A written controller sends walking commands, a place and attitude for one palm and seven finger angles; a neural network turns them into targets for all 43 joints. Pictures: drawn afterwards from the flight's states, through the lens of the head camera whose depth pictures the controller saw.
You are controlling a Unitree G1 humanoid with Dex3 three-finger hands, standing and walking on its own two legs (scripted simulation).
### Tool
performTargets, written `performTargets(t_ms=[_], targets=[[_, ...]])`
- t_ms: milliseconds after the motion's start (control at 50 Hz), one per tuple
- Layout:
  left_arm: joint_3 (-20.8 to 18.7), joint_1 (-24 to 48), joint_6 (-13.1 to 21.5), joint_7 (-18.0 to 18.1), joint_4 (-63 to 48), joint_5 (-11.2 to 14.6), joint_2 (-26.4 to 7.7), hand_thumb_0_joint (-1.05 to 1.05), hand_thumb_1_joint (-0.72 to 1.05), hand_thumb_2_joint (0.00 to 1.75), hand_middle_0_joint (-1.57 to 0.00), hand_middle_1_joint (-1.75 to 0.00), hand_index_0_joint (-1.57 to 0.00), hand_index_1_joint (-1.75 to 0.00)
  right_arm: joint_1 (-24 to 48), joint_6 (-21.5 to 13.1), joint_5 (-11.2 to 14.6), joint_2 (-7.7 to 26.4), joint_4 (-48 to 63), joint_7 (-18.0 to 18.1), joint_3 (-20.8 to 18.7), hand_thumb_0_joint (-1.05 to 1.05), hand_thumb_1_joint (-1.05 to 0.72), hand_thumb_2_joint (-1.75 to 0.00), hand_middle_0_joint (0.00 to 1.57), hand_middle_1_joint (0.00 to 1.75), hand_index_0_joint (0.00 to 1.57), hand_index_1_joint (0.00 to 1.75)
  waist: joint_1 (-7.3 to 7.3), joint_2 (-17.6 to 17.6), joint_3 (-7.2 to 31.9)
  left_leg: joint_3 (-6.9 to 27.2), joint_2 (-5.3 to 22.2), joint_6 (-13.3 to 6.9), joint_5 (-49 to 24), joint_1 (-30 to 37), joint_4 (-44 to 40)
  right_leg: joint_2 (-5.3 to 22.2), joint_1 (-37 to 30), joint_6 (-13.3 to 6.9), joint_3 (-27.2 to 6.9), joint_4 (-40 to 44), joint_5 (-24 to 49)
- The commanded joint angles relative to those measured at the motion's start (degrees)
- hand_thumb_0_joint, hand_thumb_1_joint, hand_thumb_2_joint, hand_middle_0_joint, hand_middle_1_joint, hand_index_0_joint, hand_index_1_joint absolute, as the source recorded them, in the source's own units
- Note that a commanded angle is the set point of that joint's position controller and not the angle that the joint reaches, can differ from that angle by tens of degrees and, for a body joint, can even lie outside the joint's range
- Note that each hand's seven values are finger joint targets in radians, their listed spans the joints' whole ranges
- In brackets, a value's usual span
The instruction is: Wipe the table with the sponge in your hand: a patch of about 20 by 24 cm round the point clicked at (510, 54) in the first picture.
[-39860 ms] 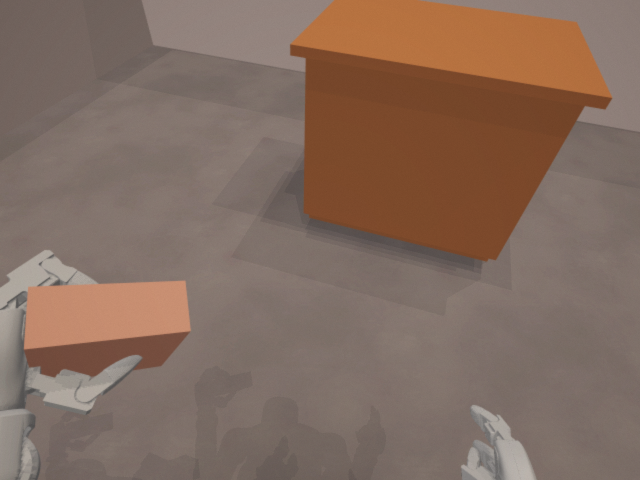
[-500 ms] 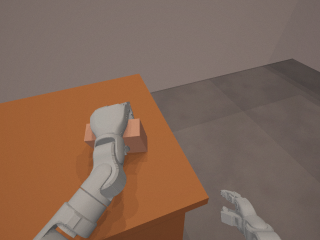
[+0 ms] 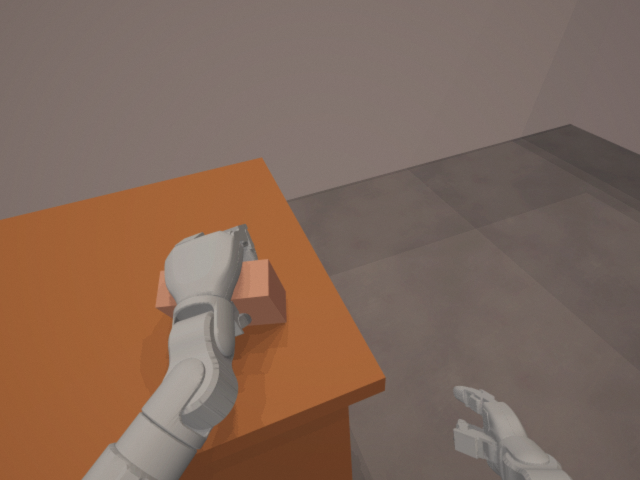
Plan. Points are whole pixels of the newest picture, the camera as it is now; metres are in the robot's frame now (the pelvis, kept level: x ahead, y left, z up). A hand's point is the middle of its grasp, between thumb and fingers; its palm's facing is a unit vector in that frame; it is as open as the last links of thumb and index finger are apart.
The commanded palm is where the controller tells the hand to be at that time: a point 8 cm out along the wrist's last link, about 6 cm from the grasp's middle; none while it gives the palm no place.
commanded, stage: wipe back along the third lane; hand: left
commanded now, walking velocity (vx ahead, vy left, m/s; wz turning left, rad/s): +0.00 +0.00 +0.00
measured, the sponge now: (232, 303) +0.33 +0.16 +0.08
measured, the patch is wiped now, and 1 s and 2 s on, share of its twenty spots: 1.00 1.00 1.00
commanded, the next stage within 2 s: slide back across to the middle lane in 0.04 s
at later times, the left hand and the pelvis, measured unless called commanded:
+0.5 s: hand (220, 302) +0.28 +0.15 +0.14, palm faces +0.20 -0.27 -0.94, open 9.1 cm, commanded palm +0.22 +0.17 +0.18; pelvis +0.00 -0.03 +0.00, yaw -3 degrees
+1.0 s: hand (175, 316) +0.26 +0.20 +0.13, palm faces +0.13 -0.17 -0.98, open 9.1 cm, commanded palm +0.22 +0.21 +0.18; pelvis -0.01 -0.03 +0.00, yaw -3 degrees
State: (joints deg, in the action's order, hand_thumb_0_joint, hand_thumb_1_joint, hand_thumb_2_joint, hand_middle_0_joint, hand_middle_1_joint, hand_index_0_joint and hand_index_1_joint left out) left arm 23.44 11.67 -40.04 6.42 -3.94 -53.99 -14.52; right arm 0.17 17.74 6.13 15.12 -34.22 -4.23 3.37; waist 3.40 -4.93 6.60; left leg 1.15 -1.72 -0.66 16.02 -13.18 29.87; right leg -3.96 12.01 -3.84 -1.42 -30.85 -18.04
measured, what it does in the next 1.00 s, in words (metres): stands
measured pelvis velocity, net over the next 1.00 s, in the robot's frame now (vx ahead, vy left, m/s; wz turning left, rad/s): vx -0.01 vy -0.03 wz -0.05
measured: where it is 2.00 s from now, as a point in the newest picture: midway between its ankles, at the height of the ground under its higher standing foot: outside the picture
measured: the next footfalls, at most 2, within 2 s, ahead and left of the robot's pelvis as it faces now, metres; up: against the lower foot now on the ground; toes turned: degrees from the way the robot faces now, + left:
none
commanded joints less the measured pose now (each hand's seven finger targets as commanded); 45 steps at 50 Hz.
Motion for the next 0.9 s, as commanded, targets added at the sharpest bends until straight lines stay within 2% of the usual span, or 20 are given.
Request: performTargets(t_ms=[0, 100, 120, 180, 200, 220, 280, 320, 340, 400, 500, 640, 660, 700, 720, 780, 820, 840, 860, 880], targets=[[0.90, 2.36, 0.08, -3.44, -3.87, 4.67, 0.97, 0.00, 0.10, 1.30, -1.20, -1.60, -1.20, -1.60, 15.58, -3.38, 0.35, 4.18, 10.98, 0.33, -2.07, 0.00, -0.90, -0.90, 0.20, 0.30, 0.20, 0.30, 0.03, 9.48, 2.85, -0.60, 0.79, -2.15, -10.59, -0.03, -2.75, 1.62, -2.82, 0.38, -2.66, 5.85, 14.65], [-0.46, -2.47, 0.53, -3.57, -5.78, 5.23, -0.23, 0.00, 0.10, 1.30, -1.20, -1.60, -1.20, -1.60, 16.00, -4.03, 0.32, 4.03, 11.34, 0.43, -2.05, 0.00, -0.90, -0.90, 0.20, 0.30, 0.20, 0.30, 0.40, 10.74, 2.98, -1.20, 0.42, -2.23, -11.05, -0.61, -2.14, 2.11, -4.61, 1.03, -4.19, 6.39, 16.98], [-0.56, -0.81, 0.73, -3.76, -6.21, 5.31, -0.30, 0.00, 0.10, 1.30, -1.20, -1.60, -1.20, -1.60, 16.02, -4.01, 0.47, 4.03, 11.30, 0.55, -2.03, 0.00, -0.90, -0.90, 0.20, 0.30, 0.20, 0.30, -0.15, 10.28, 2.80, -1.08, 0.58, -2.22, -10.85, -0.62, -2.46, 2.16, -4.15, 0.98, -4.34, 6.63, 16.37], [-5.03, -0.37, 1.01, -3.34, -6.94, 5.07, -5.06, 0.00, 0.10, 1.30, -1.20, -1.60, -1.20, -1.60, 15.86, -4.50, 0.05, 4.26, 10.59, 1.41, -1.97, 0.00, -0.90, -0.90, 0.20, 0.30, 0.20, 0.30, 0.34, 10.44, 2.68, -1.46, 0.15, -2.23, -10.44, -0.63, -1.96, 2.42, -5.03, 1.34, -6.20, 7.10, 16.95], [-5.19, -1.11, 1.09, -3.45, -7.42, 5.27, -5.13, 0.00, 0.10, 1.30, -1.20, -1.60, -1.20, -1.60, 16.23, -4.72, -0.01, 4.03, 10.81, 1.72, -1.86, 0.00, -0.90, -0.90, 0.20, 0.30, 0.20, 0.30, 0.51, 10.68, 2.41, -1.63, -0.01, -2.29, -10.65, -0.55, -1.77, 2.63, -5.41, 1.53, -6.70, 7.33, 17.69], [-7.17, 0.16, 1.40, -3.45, -8.97, 4.99, -7.24, 0.00, 0.10, 1.30, -1.20, -1.60, -1.20, -1.60, 15.85, -4.89, -0.07, 4.23, 10.60, 1.88, -2.02, 0.00, -0.90, -0.90, 0.20, 0.30, 0.20, 0.30, 0.49, 9.58, 3.25, -1.52, -0.03, -2.27, -11.05, -0.07, -1.75, 2.62, -5.49, 1.30, -7.18, 7.16, 18.44], [-8.59, -3.50, 1.77, -3.58, -12.07, 5.63, -8.17, 0.00, 0.10, 1.30, -1.20, -1.60, -1.20, -1.60, 16.59, -5.42, -0.33, 3.82, 11.03, 2.14, -1.80, 0.00, -0.90, -0.90, 0.20, 0.30, 0.20, 0.30, 1.34, 9.17, 4.32, -1.51, -0.25, -2.25, -12.79, -0.01, -1.73, 2.93, -7.96, 1.63, -7.45, 6.09, 23.28], [-11.83, -5.54, 2.22, -3.70, -14.73, 6.29, -11.14, 0.00, 0.10, 1.30, -1.20, -1.60, -1.20, -1.60, 16.49, -5.58, -0.24, 3.85, 11.26, 2.32, -1.79, 0.00, -0.90, -0.90, 0.20, 0.30, 0.20, 0.30, 1.65, 8.81, 6.03, -1.34, -0.26, -2.05, -13.91, 0.19, -1.61, 3.26, -9.80, 1.86, -8.34, 5.25, 27.30], [-11.89, -5.87, 2.36, -3.75, -14.97, 6.29, -11.25, 0.00, 0.10, 1.30, -1.20, -1.60, -1.20, -1.60, 16.77, -5.67, -0.43, 3.67, 11.14, 2.49, -1.58, 0.00, -0.90, -0.90, 0.20, 0.30, 0.20, 0.30, 1.61, 9.73, 4.87, -1.33, -0.33, -2.07, -13.51, -0.15, -1.56, 3.46, -9.69, 2.23, -8.71, 5.24, 28.56], [-15.75, -7.80, 2.75, -3.69, -16.90, 6.76, -14.58, 0.00, 0.10, 1.30, -1.20, -1.60, -1.20, -1.60, 16.50, -5.94, -0.60, 3.92, 10.79, 3.02, -1.67, 0.00, -0.90, -0.90, 0.20, 0.30, 0.20, 0.30, 1.85, 9.47, 4.28, -1.12, -0.37, -1.92, -12.91, -0.08, -1.48, 3.54, -9.43, 2.33, -10.27, 5.48, 29.45], [-18.38, -11.21, 3.37, -4.01, -21.81, 7.63, -16.60, 0.00, 0.10, 1.30, -1.20, -1.60, -1.20, -1.60, 16.62, -6.44, -0.83, 3.97, 11.09, 3.39, -1.73, 0.00, -0.90, -0.90, 0.20, 0.30, 0.20, 0.30, 2.09, 7.27, 4.05, -0.77, -0.47, -1.95, -13.61, 0.56, -1.32, 3.62, -9.03, 2.16, -10.86, 5.19, 30.85], [-21.37, -9.29, 3.73, -4.51, -21.77, 7.14, -19.87, 0.00, 0.10, 1.30, -1.20, -1.60, -1.20, -1.60, 16.11, -7.87, -1.10, 4.47, 10.98, 4.96, -2.13, 0.00, -0.90, -0.90, 0.20, 0.30, 0.20, 0.30, 1.90, 6.73, 1.83, -0.33, -0.75, -2.38, -10.53, 0.79, -1.24, 3.04, -5.22, 1.58, -12.16, 8.17, 16.08], [-20.89, -10.22, 3.86, -4.73, -21.33, 7.41, -19.12, 0.00, 0.10, 1.30, -1.20, -1.60, -1.20, -1.60, 16.05, -8.16, -1.26, 4.39, 11.13, 5.26, -2.04, 0.00, -0.90, -0.90, 0.20, 0.30, 0.20, 0.30, 2.04, 7.74, 1.43, -0.22, -0.84, -2.42, -10.03, 0.51, -1.03, 3.24, -5.01, 1.77, -12.28, 8.66, 14.90], [-22.42, -8.30, 4.06, -4.92, -19.62, 6.80, -21.47, 0.00, 0.10, 1.30, -1.20, -1.60, -1.20, -1.60, 15.91, -8.49, -1.37, 4.73, 10.53, 5.83, -1.92, 0.00, -0.90, -0.90, 0.20, 0.30, 0.20, 0.30, 1.92, 7.48, 1.55, -0.01, -0.92, -2.34, -9.52, 0.33, -0.80, 3.40, -4.71, 1.64, -13.23, 8.98, 13.58], [-21.68, -6.41, 4.24, -5.24, -20.39, 6.35, -21.07, 0.00, 0.10, 1.30, -1.20, -1.60, -1.20, -1.60, 15.67, -8.74, -1.29, 4.61, 10.80, 5.94, -1.95, 0.00, -0.90, -0.90, 0.20, 0.30, 0.20, 0.30, 1.61, 6.63, 1.91, -0.14, -0.85, -2.40, -9.58, 0.97, -1.16, 3.29, -4.21, 1.53, -12.61, 9.27, 12.36], [-23.44, -7.98, 4.69, -5.43, -17.19, 6.13, -22.86, 0.00, 0.10, 1.30, -1.20, -1.60, -1.20, -1.60, 15.60, -9.37, -1.48, 4.81, 10.39, 6.46, -1.79, 0.00, -0.90, -0.90, 0.20, 0.30, 0.20, 0.30, 2.34, 7.44, 1.87, 0.17, -0.96, -2.29, -8.96, 0.07, -0.96, 3.45, -4.47, 1.58, -12.87, 9.23, 10.69], [-23.09, -5.63, 5.09, -5.99, -17.62, 5.86, -23.03, 0.00, 0.10, 1.30, -1.20, -1.60, -1.20, -1.60, 15.28, -9.86, -1.42, 4.76, 10.57, 6.77, -1.84, 0.00, -0.90, -0.90, 0.20, 0.30, 0.20, 0.30, 1.95, 6.73, 2.23, 0.04, -1.05, -2.34, -8.51, 0.43, -1.01, 3.64, -4.20, 1.70, -13.10, 9.91, 9.31], [-24.88, -6.02, 5.12, -5.92, -15.26, 5.46, -25.16, 0.00, 0.10, 1.30, -1.20, -1.60, -1.20, -1.60, 15.24, -10.00, -1.47, 5.09, 10.06, 6.94, -1.80, 0.00, -0.90, -0.90, 0.20, 0.30, 0.20, 0.30, 2.33, 7.36, 1.50, 0.24, -1.05, -2.24, -7.94, -0.14, -0.96, 3.49, -3.69, 1.56, -13.21, 9.84, 7.52], [-23.19, -6.41, 5.33, -6.16, -15.11, 5.49, -22.92, 0.00, 0.10, 1.30, -1.20, -1.60, -1.20, -1.60, 15.41, -10.23, -1.60, 4.90, 10.35, 6.97, -1.69, 0.00, -0.90, -0.90, 0.20, 0.30, 0.20, 0.30, 2.36, 7.03, 1.67, 0.19, -1.13, -2.31, -8.07, -0.30, -1.16, 3.50, -3.97, 1.56, -12.57, 9.63, 8.11], [-23.82, -6.12, 5.35, -6.27, -13.68, 5.43, -23.88, 0.00, 0.10, 1.30, -1.20, -1.60, -1.20, -1.60, 15.22, -10.49, -1.55, 5.09, 9.99, 7.10, -1.66, 0.00, -0.90, -0.90, 0.20, 0.30, 0.20, 0.30, 2.35, 7.26, 1.01, 0.29, -1.08, -2.24, -7.61, -0.42, -1.13, 3.55, -3.33, 1.57, -12.73, 10.06, 7.28]])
